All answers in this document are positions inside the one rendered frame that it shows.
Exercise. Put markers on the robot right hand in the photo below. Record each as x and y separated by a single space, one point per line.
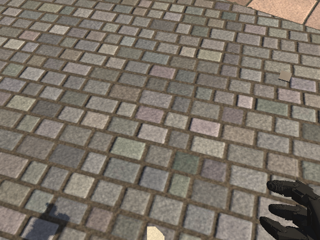
306 220

